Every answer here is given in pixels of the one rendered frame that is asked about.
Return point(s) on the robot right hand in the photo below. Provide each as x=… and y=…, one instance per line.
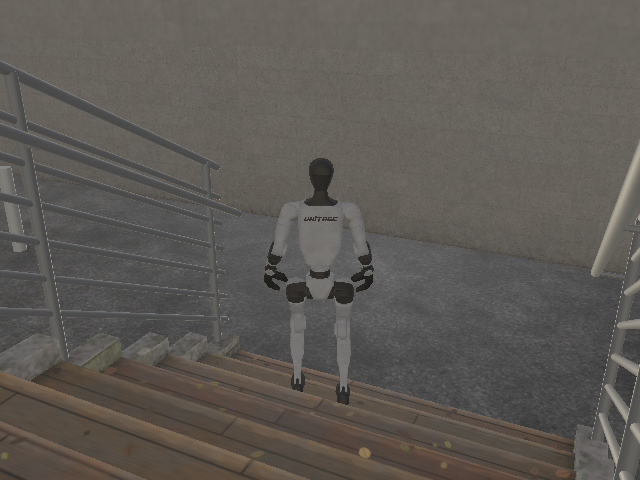
x=360, y=276

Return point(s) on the robot torso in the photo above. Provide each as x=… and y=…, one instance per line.
x=320, y=237

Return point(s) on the left robot shin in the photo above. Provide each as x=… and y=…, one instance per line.
x=297, y=350

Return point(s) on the robot right forearm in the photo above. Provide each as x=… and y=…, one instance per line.
x=366, y=262

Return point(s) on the robot left upper arm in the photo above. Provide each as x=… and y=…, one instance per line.
x=288, y=212

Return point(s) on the robot left hand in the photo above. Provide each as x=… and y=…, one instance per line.
x=278, y=276

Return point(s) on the robot right upper arm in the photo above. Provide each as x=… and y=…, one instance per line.
x=352, y=212

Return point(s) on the robot left forearm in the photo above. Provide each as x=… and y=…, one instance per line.
x=272, y=262

